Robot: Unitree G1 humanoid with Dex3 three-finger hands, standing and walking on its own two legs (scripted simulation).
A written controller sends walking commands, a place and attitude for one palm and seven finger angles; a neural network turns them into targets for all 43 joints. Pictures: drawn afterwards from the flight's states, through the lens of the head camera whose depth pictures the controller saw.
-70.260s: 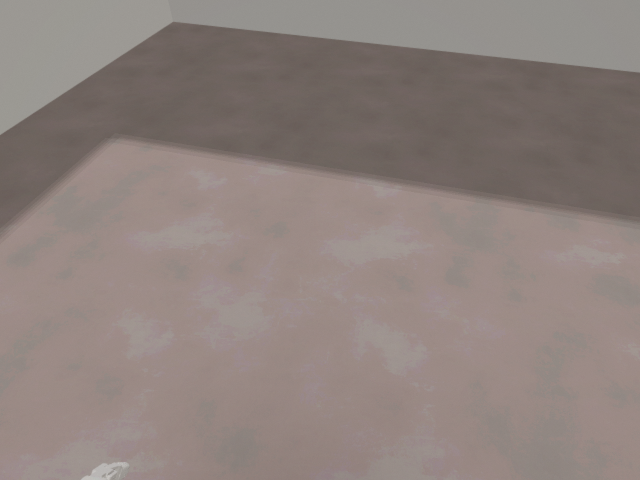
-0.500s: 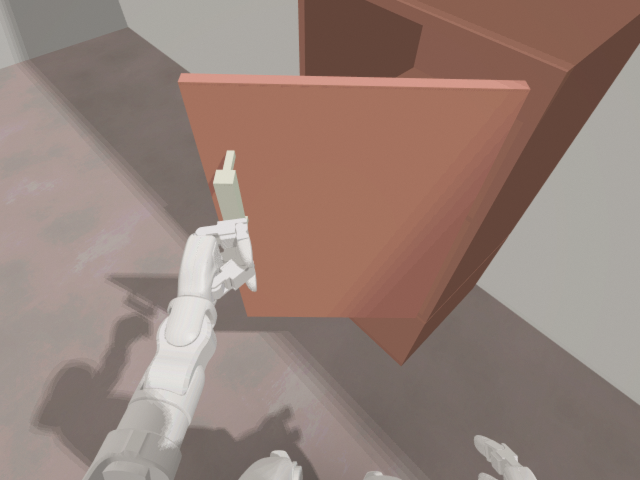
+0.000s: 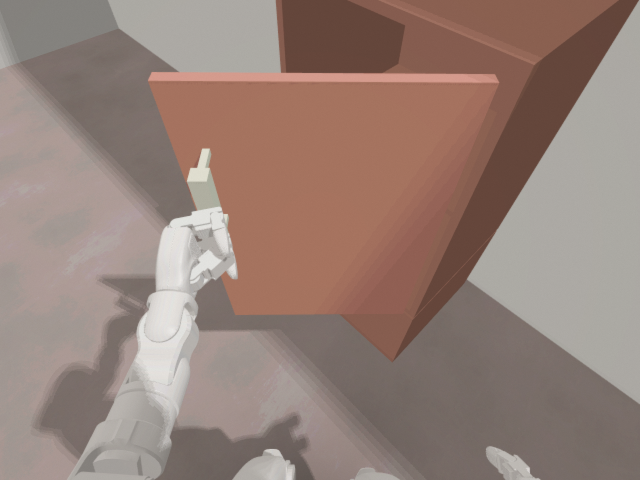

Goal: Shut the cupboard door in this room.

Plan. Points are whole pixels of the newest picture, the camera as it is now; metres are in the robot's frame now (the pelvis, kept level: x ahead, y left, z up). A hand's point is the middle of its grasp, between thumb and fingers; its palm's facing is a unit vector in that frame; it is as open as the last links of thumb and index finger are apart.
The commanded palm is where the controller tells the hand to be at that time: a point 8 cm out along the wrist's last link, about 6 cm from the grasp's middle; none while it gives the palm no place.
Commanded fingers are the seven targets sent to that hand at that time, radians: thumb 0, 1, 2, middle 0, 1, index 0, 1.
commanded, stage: push the door shut along its arc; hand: left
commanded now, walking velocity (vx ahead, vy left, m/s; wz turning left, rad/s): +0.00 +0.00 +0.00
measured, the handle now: (213, 202) +0.47 +0.16 +0.06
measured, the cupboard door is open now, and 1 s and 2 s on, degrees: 46 30 18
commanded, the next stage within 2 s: pull the fist back off the door in 1.88 s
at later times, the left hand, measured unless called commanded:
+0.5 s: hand (229, 223) +0.43 +0.13 +0.06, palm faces -0.13 -0.99 -0.03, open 3.3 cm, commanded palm +0.42 +0.18 +0.06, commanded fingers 0.00 0.90 0.90 -1.30 -1.50 -1.30 -1.50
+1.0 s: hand (251, 191) +0.49 +0.11 +0.06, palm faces -0.25 -0.97 -0.02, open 3.1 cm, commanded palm +0.49 +0.14 +0.06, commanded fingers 0.00 0.90 0.90 -1.30 -1.50 -1.30 -1.50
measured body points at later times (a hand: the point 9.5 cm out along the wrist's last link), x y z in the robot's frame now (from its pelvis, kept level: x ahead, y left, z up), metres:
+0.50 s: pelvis +0.00 +0.02 -0.01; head +0.08 +0.02 +0.44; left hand +0.43 +0.19 +0.06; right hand +0.08 -0.25 -0.12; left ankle +0.04 +0.08 -0.67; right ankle -0.01 -0.07 -0.67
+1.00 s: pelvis -0.01 +0.03 -0.02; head +0.11 +0.05 +0.41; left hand +0.50 +0.16 +0.06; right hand -0.02 -0.24 -0.13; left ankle +0.04 +0.08 -0.67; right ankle -0.01 -0.07 -0.67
